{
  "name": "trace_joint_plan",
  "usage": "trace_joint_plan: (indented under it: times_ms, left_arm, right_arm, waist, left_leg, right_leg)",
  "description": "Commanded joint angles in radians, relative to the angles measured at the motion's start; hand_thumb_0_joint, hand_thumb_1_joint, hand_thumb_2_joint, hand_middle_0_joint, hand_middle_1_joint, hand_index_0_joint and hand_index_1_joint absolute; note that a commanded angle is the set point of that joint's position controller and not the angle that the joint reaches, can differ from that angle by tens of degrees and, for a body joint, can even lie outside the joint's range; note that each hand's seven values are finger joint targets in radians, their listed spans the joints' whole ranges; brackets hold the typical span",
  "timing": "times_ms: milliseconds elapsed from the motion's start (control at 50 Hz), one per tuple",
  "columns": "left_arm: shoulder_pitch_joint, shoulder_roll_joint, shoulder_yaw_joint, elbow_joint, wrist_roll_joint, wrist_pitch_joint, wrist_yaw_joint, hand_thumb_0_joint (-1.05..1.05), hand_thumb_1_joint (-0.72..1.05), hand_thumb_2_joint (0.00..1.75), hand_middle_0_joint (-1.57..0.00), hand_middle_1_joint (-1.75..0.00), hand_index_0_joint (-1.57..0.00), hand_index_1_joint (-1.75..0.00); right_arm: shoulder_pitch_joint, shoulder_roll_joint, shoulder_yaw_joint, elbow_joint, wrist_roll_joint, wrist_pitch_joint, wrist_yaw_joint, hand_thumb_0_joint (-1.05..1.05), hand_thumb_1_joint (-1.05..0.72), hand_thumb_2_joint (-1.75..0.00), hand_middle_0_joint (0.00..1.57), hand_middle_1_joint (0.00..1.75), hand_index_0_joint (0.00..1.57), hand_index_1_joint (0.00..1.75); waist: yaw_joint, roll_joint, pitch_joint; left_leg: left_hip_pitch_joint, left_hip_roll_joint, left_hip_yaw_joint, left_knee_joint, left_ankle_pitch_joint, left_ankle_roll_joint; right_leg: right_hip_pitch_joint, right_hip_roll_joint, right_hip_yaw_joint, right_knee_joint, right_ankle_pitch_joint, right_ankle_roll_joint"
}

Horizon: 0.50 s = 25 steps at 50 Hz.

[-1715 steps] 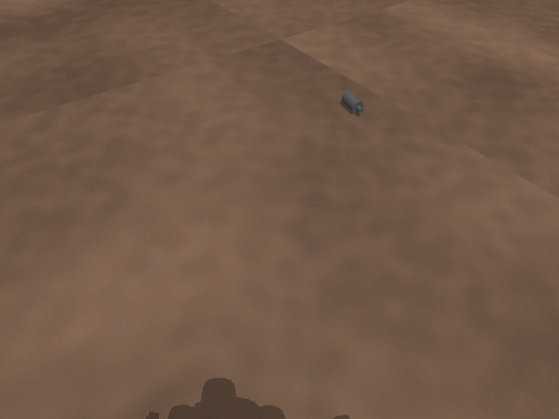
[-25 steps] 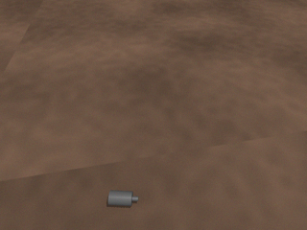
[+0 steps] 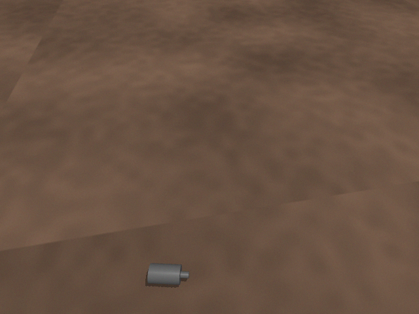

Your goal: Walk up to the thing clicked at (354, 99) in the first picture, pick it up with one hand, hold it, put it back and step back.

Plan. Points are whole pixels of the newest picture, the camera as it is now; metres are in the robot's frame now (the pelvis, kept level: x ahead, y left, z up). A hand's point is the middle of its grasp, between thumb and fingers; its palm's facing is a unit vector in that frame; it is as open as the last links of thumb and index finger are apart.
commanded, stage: stand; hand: left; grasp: from above
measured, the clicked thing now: (169, 273) +0.43 +0.18 -0.74
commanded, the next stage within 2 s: rise first in 0.22 s
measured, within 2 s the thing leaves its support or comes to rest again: neither
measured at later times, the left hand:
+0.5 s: hand out of the picture +0.13 +0.25 -0.16, palm faces +0.01 -0.94 -0.33, open 8.2 cm
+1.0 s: hand out of the picture +0.14 +0.26 -0.22, palm faces -0.14 -0.89 -0.44, open 14.0 cm
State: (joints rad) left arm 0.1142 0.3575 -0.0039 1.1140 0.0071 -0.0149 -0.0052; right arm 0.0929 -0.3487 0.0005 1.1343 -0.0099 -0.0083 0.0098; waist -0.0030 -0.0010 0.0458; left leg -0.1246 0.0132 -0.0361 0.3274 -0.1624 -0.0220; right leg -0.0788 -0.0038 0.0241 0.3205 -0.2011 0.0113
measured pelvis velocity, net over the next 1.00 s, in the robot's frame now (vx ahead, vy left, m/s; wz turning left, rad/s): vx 0.00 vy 0.01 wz -0.01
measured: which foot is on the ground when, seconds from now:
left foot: down 0.00-1.00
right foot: down 0.00-1.00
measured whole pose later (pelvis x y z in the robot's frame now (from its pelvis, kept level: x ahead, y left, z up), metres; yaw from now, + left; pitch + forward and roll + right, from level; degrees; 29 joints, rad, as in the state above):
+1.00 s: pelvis +0.00 +0.01 -0.08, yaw -1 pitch +15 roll -2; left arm 0.22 0.30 0.12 0.53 0.23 0.20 0.01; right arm 0.22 -0.24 -0.04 0.58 0.01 -0.11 -0.02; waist -0.03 0.00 -0.10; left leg -0.83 0.01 -0.05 1.05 -0.48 -0.01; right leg -0.77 0.02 0.02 1.01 -0.51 0.03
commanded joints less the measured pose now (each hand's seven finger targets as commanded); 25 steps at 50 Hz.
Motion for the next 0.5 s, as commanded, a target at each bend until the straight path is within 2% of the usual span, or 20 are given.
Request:
trace_joint_plan:
  times_ms: [0,20,80,280,300,320,340,360,380,400,420,440,460,480]
  left_arm:
    - [-0.027,0.214,0.042,-0.055,0.001,-0.014,0.014,0.00,0.90,0.90,-0.20,-0.30,-0.20,-0.30]
    - [-0.033,0.216,0.043,-0.054,0.001,-0.014,0.013,0.00,0.90,0.90,-0.20,-0.30,-0.20,-0.30]
    - [-0.035,0.218,0.045,-0.058,0.001,-0.015,0.013,0.00,0.90,0.90,-0.20,-0.30,-0.20,-0.30]
    - [-0.023,0.217,0.044,-0.055,0.002,-0.014,0.013,0.00,0.90,0.90,-0.20,-0.30,-0.20,-0.30]
    - [-0.021,0.214,0.042,-0.054,0.001,-0.014,0.013,0.00,0.82,0.96,-0.12,-0.38,-0.12,-0.38]
    - [-0.372,0.051,0.050,-0.405,-0.046,-0.110,0.026,0.00,0.74,0.96,-0.18,-0.46,-0.15,-0.46]
    - [-0.461,0.094,0.063,-0.368,-0.045,-0.108,0.031,0.00,0.66,0.96,-0.17,-0.54,-0.15,-0.54]
    - [-0.273,0.202,0.130,-0.199,-0.019,-0.074,0.035,0.00,0.61,0.93,-0.17,-0.62,-0.16,-0.62]
    - [-0.228,0.227,0.154,-0.100,0.004,-0.050,0.024,0.00,0.53,0.94,-0.14,-0.70,-0.13,-0.70]
    - [-0.291,0.227,0.154,-0.107,0.022,-0.046,0.009,0.00,0.45,0.95,-0.10,-0.78,-0.11,-0.78]
    - [-0.305,0.220,0.162,-0.114,0.046,-0.055,-0.003,0.00,0.37,0.92,-0.10,-0.86,-0.12,-0.86]
    - [-0.234,0.227,0.184,-0.078,0.077,-0.045,-0.008,0.00,0.29,0.94,-0.07,-0.94,-0.10,-0.92]
    - [-0.176,0.220,0.199,-0.090,0.102,-0.034,-0.014,0.00,0.21,0.94,-0.06,-1.00,-0.09,-0.97]
    - [-0.116,0.213,0.213,-0.111,0.112,-0.022,-0.013,0.00,0.13,0.96,-0.03,-1.03,-0.06,-1.00]
  right_arm:
    - [-0.040,-0.221,-0.041,-0.055,0.006,-0.016,-0.016,0.00,-0.90,-0.90,0.20,0.30,0.20,0.30]
    - [-0.032,-0.220,-0.040,-0.054,0.005,-0.017,-0.016,0.00,-0.90,-0.90,0.20,0.30,0.20,0.30]
    - [-0.039,-0.220,-0.041,-0.060,0.004,-0.020,-0.016,0.00,-0.90,-0.90,0.20,0.30,0.20,0.30]
    - [-0.035,-0.220,-0.044,-0.057,0.005,-0.018,-0.016,0.00,-0.90,-0.90,0.20,0.30,0.20,0.30]
    - [-0.028,-0.218,-0.041,-0.054,0.005,-0.018,-0.015,0.00,-0.91,-0.90,0.20,0.30,0.20,0.30]
    - [-0.009,-0.050,0.002,-0.347,0.069,-0.075,-0.035,0.00,-0.98,-0.92,0.20,0.30,0.20,0.30]
    - [0.038,-0.075,-0.002,-0.287,0.069,-0.077,-0.045,0.00,-0.92,-0.91,0.20,0.30,0.20,0.30]
    - [0.084,-0.115,-0.026,-0.285,0.073,-0.068,-0.057,0.00,-0.92,-0.91,0.20,0.30,0.20,0.30]
    - [0.098,-0.120,-0.037,-0.297,0.065,-0.062,-0.059,0.00,-0.91,-0.90,0.20,0.30,0.20,0.30]
    - [0.102,-0.110,-0.045,-0.325,0.062,-0.065,-0.060,0.00,-0.91,-0.90,0.20,0.30,0.20,0.30]
    - [0.104,-0.107,-0.062,-0.353,0.044,-0.071,-0.061,0.00,-0.91,-0.90,0.20,0.30,0.20,0.30]
    - [0.143,-0.104,-0.072,-0.361,0.036,-0.075,-0.060,0.00,-0.91,-0.90,0.20,0.30,0.20,0.30]
    - [0.147,-0.098,-0.084,-0.387,0.027,-0.078,-0.052,0.00,-0.92,-0.91,0.20,0.30,0.20,0.30]
    - [0.149,-0.096,-0.087,-0.418,0.025,-0.080,-0.046,0.00,-0.92,-0.91,0.20,0.30,0.20,0.30]
  waist:
    - [0.000,0.000,-0.049]
    - [-0.004,0.008,-0.039]
    - [-0.001,0.008,-0.064]
    - [0.000,-0.003,-0.062]
    - [0.000,-0.002,-0.054]
    - [-0.114,0.059,-0.024]
    - [-0.083,0.014,-0.058]
    - [-0.054,0.005,-0.051]
    - [-0.049,-0.051,-0.069]
    - [-0.039,-0.042,-0.096]
    - [-0.032,-0.048,-0.172]
    - [-0.021,-0.039,-0.225]
    - [0.005,0.001,-0.255]
    - [0.028,0.045,-0.279]
  left_leg:
    - [0.036,0.107,-0.073,-0.038,0.123,0.035]
    - [0.020,0.104,-0.074,-0.048,0.092,0.034]
    - [0.033,0.108,-0.073,-0.041,0.134,0.037]
    - [0.043,0.106,-0.076,-0.042,0.125,0.035]
    - [0.034,0.105,-0.077,-0.044,0.116,0.035]
    - [-0.095,-0.032,0.079,0.041,-0.041,0.031]
    - [-0.085,-0.032,0.072,0.053,-0.053,0.033]
    - [-0.101,-0.025,0.072,0.067,-0.042,0.031]
    - [-0.147,-0.025,0.063,0.113,-0.038,0.036]
    - [-0.172,-0.024,0.060,0.145,-0.024,0.038]
    - [-0.178,-0.028,0.062,0.189,-0.001,0.040]
    - [-0.196,-0.033,0.057,0.221,0.016,0.037]
    - [-0.230,-0.038,0.059,0.250,0.028,0.034]
    - [-0.239,-0.042,0.061,0.259,0.039,0.027]
  right_leg:
    - [-0.037,-0.122,0.075,-0.061,0.115,-0.028]
    - [-0.041,-0.120,0.075,-0.064,0.088,-0.028]
    - [-0.023,-0.121,0.072,-0.052,0.120,-0.030]
    - [-0.037,-0.118,0.073,-0.058,0.105,-0.033]
    - [-0.035,-0.116,0.072,-0.060,0.094,-0.031]
    - [-0.258,-0.008,-0.008,0.013,0.043,-0.015]
    - [-0.210,-0.005,-0.023,0.023,0.019,-0.011]
    - [-0.208,0.005,-0.036,0.044,0.009,-0.018]
    - [-0.233,0.009,-0.039,0.074,-0.001,-0.020]
    - [-0.255,0.007,-0.043,0.115,0.018,-0.022]
    - [-0.251,0.001,-0.033,0.156,0.050,-0.018]
    - [-0.256,0.003,-0.036,0.190,0.065,-0.019]
    - [-0.263,0.002,-0.031,0.225,0.071,-0.024]
    - [-0.260,0.006,-0.031,0.247,0.069,-0.029]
